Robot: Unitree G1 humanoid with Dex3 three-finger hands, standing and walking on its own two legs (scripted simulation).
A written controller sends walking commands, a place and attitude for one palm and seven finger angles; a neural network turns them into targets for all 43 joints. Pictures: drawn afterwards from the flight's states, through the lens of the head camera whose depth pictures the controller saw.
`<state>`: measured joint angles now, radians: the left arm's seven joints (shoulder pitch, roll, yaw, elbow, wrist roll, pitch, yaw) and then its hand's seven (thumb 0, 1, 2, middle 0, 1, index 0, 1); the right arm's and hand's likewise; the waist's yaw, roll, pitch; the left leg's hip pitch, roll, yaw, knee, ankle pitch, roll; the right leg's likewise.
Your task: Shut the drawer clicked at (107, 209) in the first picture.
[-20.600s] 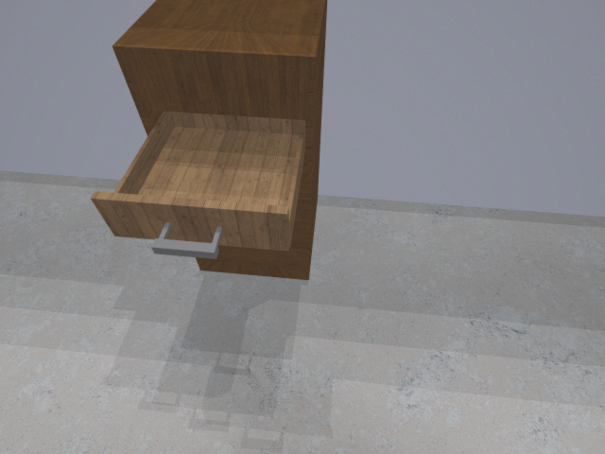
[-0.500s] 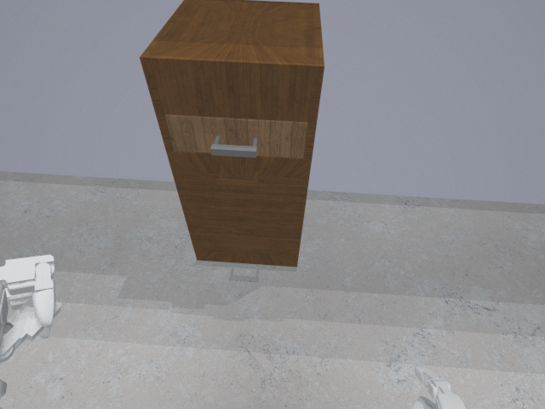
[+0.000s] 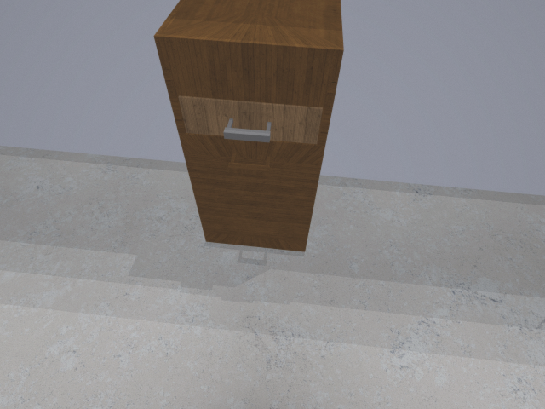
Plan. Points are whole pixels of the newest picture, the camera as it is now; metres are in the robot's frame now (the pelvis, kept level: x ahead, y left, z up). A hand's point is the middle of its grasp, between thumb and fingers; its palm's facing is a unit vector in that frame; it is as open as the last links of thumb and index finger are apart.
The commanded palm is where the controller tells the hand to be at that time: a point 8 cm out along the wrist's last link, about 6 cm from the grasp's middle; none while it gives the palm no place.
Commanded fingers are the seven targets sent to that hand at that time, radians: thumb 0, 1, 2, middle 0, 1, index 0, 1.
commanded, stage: let the arm hang, fingers relaxed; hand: left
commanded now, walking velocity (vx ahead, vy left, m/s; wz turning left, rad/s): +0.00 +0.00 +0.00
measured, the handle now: (248, 129) +0.80 +0.12 -0.10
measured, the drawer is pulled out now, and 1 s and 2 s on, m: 0.00 0.00 0.00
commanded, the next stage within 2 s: look to check the result in 0.58 s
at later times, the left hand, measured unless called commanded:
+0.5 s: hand out of the picture -0.01 +0.15 -0.18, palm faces +0.03 -0.99 -0.15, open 7.3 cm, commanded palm none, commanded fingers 0.00 0.90 0.90 -0.20 -0.30 -0.20 -0.30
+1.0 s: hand out of the picture -0.01 +0.14 -0.18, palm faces +0.04 -0.99 -0.15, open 7.4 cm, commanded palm none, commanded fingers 0.00 0.90 0.90 -0.20 -0.30 -0.20 -0.30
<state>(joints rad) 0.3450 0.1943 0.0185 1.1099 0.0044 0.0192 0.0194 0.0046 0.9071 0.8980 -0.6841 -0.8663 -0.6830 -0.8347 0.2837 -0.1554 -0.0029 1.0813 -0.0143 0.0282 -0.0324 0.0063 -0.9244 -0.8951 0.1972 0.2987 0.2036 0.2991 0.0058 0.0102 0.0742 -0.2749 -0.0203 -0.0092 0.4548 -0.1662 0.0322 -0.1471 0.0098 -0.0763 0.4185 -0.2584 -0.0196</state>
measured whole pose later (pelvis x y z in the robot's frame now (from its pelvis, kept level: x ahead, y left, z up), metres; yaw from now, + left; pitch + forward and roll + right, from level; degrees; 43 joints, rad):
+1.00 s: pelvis +0.01 -0.01 +0.00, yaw -1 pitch -1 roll +0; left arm 0.32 0.10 0.01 1.15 0.00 -0.01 0.04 0.00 0.91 0.90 -0.20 -0.30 -0.20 -0.30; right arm 0.29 -0.10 -0.01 1.15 -0.01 0.01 -0.05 0.00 -0.91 -0.90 0.19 0.30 0.20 0.30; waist -0.01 0.01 0.06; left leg -0.23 -0.01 0.01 0.44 -0.18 0.01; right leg -0.12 0.02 -0.06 0.42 -0.28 -0.04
